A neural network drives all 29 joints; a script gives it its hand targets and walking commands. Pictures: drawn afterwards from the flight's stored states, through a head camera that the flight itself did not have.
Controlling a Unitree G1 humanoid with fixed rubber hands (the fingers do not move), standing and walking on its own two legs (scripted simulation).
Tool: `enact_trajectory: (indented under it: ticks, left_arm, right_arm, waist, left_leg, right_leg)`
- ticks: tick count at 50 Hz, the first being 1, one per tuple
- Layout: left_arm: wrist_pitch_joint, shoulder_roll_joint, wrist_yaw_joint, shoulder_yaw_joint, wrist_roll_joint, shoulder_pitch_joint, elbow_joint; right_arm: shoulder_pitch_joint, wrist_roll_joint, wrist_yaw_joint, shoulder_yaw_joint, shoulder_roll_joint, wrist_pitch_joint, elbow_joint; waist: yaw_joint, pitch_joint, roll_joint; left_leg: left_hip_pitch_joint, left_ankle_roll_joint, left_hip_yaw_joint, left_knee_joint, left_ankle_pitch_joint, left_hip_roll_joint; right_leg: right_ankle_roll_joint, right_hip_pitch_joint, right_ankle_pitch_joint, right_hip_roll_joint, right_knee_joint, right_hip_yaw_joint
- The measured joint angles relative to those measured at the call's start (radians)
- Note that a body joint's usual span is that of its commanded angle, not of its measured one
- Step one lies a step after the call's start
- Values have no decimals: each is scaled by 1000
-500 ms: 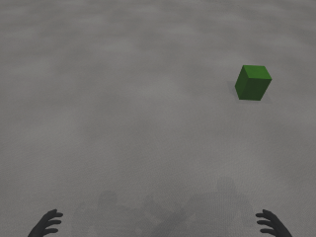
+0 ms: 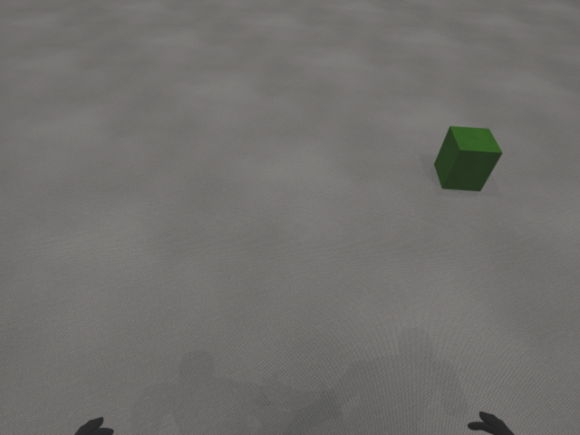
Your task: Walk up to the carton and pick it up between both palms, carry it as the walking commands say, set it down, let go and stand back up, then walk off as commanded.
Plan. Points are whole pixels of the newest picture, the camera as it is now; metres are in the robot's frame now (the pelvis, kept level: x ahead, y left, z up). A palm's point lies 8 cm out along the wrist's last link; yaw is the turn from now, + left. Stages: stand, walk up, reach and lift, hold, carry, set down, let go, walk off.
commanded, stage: stand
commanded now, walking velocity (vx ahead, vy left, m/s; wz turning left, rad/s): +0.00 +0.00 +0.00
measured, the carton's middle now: (465, 159) +1.54 -0.94 -0.64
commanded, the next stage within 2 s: walk up in 0.92 s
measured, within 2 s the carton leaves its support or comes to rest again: neither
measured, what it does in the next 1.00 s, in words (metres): stands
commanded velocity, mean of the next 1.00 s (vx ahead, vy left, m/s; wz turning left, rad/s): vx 0.00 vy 0.00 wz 0.00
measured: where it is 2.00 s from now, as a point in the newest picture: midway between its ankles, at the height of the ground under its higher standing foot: (358, 430)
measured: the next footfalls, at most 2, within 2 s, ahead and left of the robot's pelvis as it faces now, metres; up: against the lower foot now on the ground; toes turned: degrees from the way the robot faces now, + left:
right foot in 1.46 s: +0.11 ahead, -0.28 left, +0.00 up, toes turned -19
left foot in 1.84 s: +0.44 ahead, -0.13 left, +0.00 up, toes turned -11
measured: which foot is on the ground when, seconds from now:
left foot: down 0.00-1.00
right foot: down 0.00-1.00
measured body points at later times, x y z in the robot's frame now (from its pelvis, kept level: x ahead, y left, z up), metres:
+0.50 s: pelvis +0.00 +0.00 +0.02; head +0.01 +0.00 +0.47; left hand +0.11 +0.31 -0.10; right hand +0.12 -0.31 -0.10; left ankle +0.01 +0.11 -0.73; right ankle +0.01 -0.13 -0.73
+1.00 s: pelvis +0.00 +0.00 +0.02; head +0.01 +0.00 +0.47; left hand +0.11 +0.32 -0.10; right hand +0.12 -0.31 -0.10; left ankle +0.01 +0.11 -0.73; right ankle +0.01 -0.13 -0.73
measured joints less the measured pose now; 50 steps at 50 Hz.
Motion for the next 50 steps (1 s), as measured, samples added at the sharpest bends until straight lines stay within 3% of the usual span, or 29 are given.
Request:
enact_trajectory:
  ticks: [22, 50]
  left_arm:
    - [4, 0, 2, -13, -4, -43, 131]
    - [12, 4, 4, -9, -4, -50, 173]
  right_arm:
    - [-48, 3, -3, 13, -2, 6, 135]
    - [-48, 5, -4, 11, -12, 13, 180]
  waist:
    - [1, 5, 4]
    - [-1, 4, 5]
  left_leg:
    - [116, 0, -4, -204, 106, -8]
    - [148, -1, -3, -260, 129, -8]
  right_leg:
    - [7, 118, 102, -7, -202, -6]
    - [7, 147, 124, -8, -254, -6]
